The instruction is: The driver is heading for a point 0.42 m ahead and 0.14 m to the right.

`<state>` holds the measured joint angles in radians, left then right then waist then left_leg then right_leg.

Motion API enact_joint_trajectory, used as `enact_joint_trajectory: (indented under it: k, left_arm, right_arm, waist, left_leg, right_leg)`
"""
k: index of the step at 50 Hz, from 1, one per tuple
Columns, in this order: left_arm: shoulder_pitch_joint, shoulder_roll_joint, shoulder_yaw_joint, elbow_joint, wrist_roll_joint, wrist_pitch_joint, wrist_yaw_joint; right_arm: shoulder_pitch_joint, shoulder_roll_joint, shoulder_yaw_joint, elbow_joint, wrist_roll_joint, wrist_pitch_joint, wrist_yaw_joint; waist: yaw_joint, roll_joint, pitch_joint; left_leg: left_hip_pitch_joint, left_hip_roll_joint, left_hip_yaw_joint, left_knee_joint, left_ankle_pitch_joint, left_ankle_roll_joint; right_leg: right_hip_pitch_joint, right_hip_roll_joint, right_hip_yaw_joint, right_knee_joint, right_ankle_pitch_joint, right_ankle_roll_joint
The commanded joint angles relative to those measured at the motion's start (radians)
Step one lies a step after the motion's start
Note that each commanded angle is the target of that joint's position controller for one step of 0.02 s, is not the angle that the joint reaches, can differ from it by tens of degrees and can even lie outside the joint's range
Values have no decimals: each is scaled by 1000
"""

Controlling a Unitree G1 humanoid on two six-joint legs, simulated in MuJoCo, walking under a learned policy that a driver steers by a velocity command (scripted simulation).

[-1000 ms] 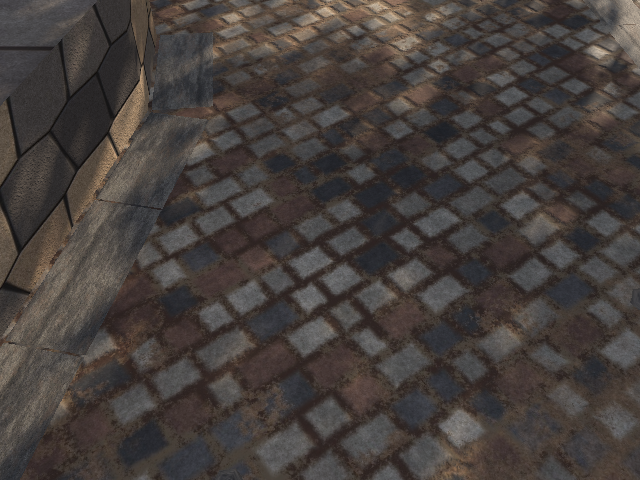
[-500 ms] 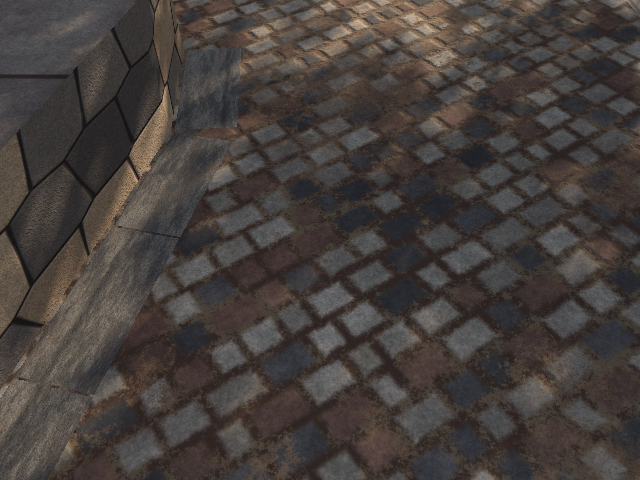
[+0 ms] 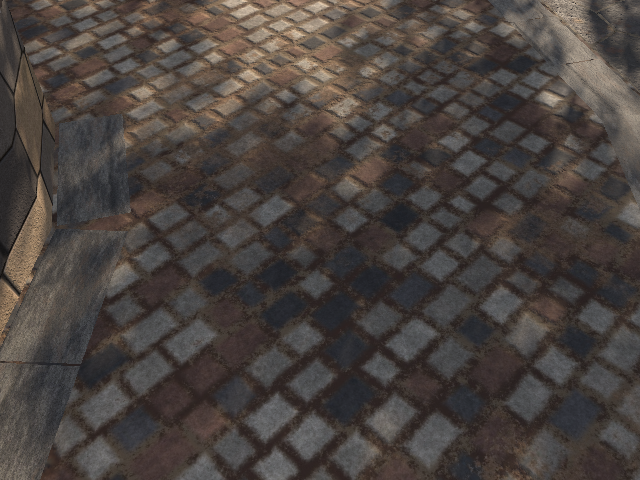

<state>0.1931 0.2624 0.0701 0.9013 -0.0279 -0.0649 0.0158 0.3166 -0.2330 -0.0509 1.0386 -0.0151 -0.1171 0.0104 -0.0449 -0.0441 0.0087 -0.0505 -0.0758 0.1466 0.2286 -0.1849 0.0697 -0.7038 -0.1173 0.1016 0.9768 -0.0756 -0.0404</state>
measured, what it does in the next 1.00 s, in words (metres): walks ahead, turning right: right foot, then left foot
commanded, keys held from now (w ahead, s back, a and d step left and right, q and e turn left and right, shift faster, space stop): w+e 0.30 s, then no key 0.70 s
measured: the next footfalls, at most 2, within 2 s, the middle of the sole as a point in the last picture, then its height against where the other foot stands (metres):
right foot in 0.26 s outside the picture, level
left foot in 0.70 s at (323, 463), level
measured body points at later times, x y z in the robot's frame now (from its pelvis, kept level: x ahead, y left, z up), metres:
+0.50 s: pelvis +0.28 -0.08 +0.00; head +0.32 -0.10 +0.45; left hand +0.43 +0.17 -0.12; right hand +0.37 -0.38 -0.12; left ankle +0.39 +0.08 -0.67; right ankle +0.28 -0.14 -0.74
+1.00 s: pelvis +0.41 -0.08 -0.01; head +0.43 -0.08 +0.44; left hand +0.55 +0.16 -0.15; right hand +0.47 -0.35 -0.14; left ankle +0.52 +0.01 -0.74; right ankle +0.35 -0.20 -0.75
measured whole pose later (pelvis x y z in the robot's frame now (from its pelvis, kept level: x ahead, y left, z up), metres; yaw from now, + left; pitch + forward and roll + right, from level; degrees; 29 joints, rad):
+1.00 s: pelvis +0.41 -0.08 -0.01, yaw -16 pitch +0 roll +1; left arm 0.24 0.24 0.05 0.91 0.01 0.03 0.03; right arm 0.10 -0.21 -0.03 0.91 -0.01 -0.01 -0.01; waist 0.01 0.00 0.02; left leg -0.37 -0.01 0.02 0.50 -0.14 0.01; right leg -0.23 -0.02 0.04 0.56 -0.33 0.02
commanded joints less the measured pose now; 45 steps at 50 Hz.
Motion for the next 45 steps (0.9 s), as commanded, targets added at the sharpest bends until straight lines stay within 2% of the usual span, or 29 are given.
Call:
enact_joint_trajectory:
  k: [1,5,8,10,11,12,13,14,15,16,17,18,19,21,23,26,28,30,33,34,35,36,37,38,39,40,42,43,45]
  left_arm:
    - [-21,25,1,-56,7,-10,-17]
    - [-171,1,-17,-128,9,-12,-46]
    - [-221,9,-18,-184,5,-11,-71]
    - [-176,45,-1,-202,2,-7,-83]
    - [-91,78,16,-191,0,-4,-86]
    - [58,130,46,-160,-2,-2,-81]
    - [224,218,84,-127,0,7,-59]
    - [224,311,97,-130,0,6,-50]
    - [265,240,75,-146,15,-2,-47]
    - [208,180,58,-147,29,-10,-43]
    - [119,141,44,-168,27,-16,-42]
    - [42,111,35,-188,28,-17,-44]
    - [6,89,25,-200,35,-17,-41]
    - [0,108,25,-196,36,-20,-38]
    - [15,133,30,-181,34,-23,-27]
    - [26,135,27,-167,24,-5,-10]
    - [55,138,24,-150,24,5,-3]
    - [63,131,18,-132,29,11,-1]
    - [49,118,11,-110,30,16,1]
    - [36,111,7,-106,25,18,2]
    - [52,103,4,-98,26,17,2]
    - [100,90,0,-102,44,10,1]
    - [222,52,-11,-75,46,6,3]
    - [200,69,-12,-62,39,12,5]
    - [140,88,-7,-78,28,30,5]
    - [101,93,-4,-84,20,54,11]
    - [88,100,4,-75,22,98,20]
    - [102,87,3,-63,23,108,23]
    - [154,43,-4,-15,30,106,23]
  right_arm:
    - [-74,-140,-19,-74,1,-14,-20]
    - [25,-162,-22,-50,15,7,-31]
    - [52,-180,-29,-48,22,37,-33]
    - [21,-210,-37,-70,21,54,-39]
    - [5,-222,-41,-82,19,63,-44]
    - [-19,-225,-40,-96,21,70,-47]
    - [-16,-211,-32,-121,15,62,-48]
    - [84,-43,17,-167,-11,29,-23]
    - [-9,-126,4,-191,29,-22,-5]
    - [-96,-170,-9,-217,65,-45,3]
    - [-107,-167,-7,-213,59,-51,-2]
    - [-102,-170,-16,-196,38,-41,-12]
    - [-80,-176,-24,-192,29,-22,-15]
    - [-47,-137,-23,-193,17,12,-20]
    - [-63,-112,-18,-206,6,29,-28]
    - [-142,-94,-8,-226,6,32,-27]
    - [-202,-101,-6,-239,11,29,-18]
    - [-232,-111,-8,-247,12,27,-11]
    - [-238,-140,-18,-250,1,17,-3]
    - [-204,-146,-22,-238,-5,12,-1]
    - [-165,-162,-26,-223,-14,7,-3]
    - [-152,-215,-35,-224,-26,5,-9]
    - [-141,-205,-29,-219,-30,16,-15]
    - [-116,-122,-12,-212,-14,34,-16]
    - [-121,-85,4,-202,0,47,-14]
    - [-135,-94,6,-198,2,56,-11]
    - [-209,-146,-6,-209,0,68,-12]
    - [-258,-150,-8,-217,-1,75,-15]
    - [-312,-135,-8,-216,6,93,-20]
  waist:
    - [29,75,69]
    - [-30,50,101]
    - [-28,62,101]
    - [19,112,41]
    - [72,137,-16]
    - [155,132,-96]
    - [224,45,-194]
    - [104,-203,-282]
    - [164,-119,-393]
    - [167,-85,-251]
    - [118,19,-163]
    - [75,80,-108]
    - [41,76,-91]
    - [9,59,-78]
    - [4,28,-73]
    - [35,-20,-93]
    - [69,-34,-106]
    - [82,-42,-99]
    - [68,-49,-76]
    - [42,-41,-80]
    - [24,-15,-94]
    - [58,58,-148]
    - [99,179,-241]
    - [51,211,-290]
    - [42,222,-257]
    - [38,194,-217]
    - [56,173,-144]
    - [76,182,-117]
    - [111,184,-98]
  left_leg:
    - [-96,280,-83,-149,229,107]
    - [52,315,-25,-115,285,96]
    - [178,355,6,-20,448,81]
    - [199,359,41,112,794,57]
    - [187,354,57,246,946,44]
    - [116,325,76,445,960,18]
    - [-114,281,78,744,697,-25]
    - [-576,57,-4,1108,-293,-85]
    - [-703,31,-236,1229,-392,-64]
    - [-774,91,-252,1209,-307,-39]
    - [-718,141,-240,1126,-226,-35]
    - [-644,174,-222,1051,-200,-47]
    - [-565,193,-221,1015,-191,-58]
    - [-492,192,-201,927,-165,-86]
    - [-483,171,-177,800,-77,-109]
    - [-439,139,-152,554,128,-115]
    - [-413,120,-151,440,243,-112]
    - [-404,116,-167,381,261,-102]
    - [-396,111,-179,310,179,-63]
    - [-348,105,-173,245,212,-44]
    - [-252,119,-184,172,408,-20]
    - [-102,208,-264,223,776,22]
    - [97,332,-374,289,966,156]
    - [120,392,-450,266,917,227]
    - [81,411,-500,218,756,235]
    - [31,411,-534,173,560,222]
    - [-120,383,-508,92,243,171]
    - [-189,344,-463,68,129,138]
    - [-297,256,-345,64,-29,75]
  right_leg:
    - [19,-6,-22,-159,165,7]
    - [-29,8,-96,-300,174,-5]
    - [-53,34,-145,-348,46,-34]
    - [74,97,-208,-350,-51,-70]
    - [195,139,-233,-343,-92,-93]
    - [407,180,-233,-400,-51,-129]
    - [716,90,-48,-447,-60,-187]
    - [1061,-177,530,-526,-181,-375]
    - [1141,-234,756,-667,-227,-411]
    - [1048,-209,574,-671,-43,-349]
    - [876,-170,402,-656,194,-308]
    - [724,-132,277,-652,377,-275]
    - [623,-107,206,-671,472,-260]
    - [515,-81,128,-695,611,-254]
    - [479,-45,48,-700,704,-241]
    - [490,14,-37,-686,661,-186]
    - [529,10,-33,-676,590,-162]
    - [565,-16,-3,-661,520,-156]
    - [614,-50,55,-588,475,-149]
    - [619,-40,61,-542,444,-132]
    - [605,-1,52,-484,396,-96]
    - [543,70,27,-403,254,-55]
    - [408,124,10,-296,-33,2]
    - [372,142,-10,-220,-320,39]
    - [330,134,-10,-174,-530,57]
    - [302,119,-6,-142,-578,68]
    - [332,87,-7,-141,-504,84]
    - [377,80,-19,-221,-452,82]
    - [531,107,-79,-428,-214,65]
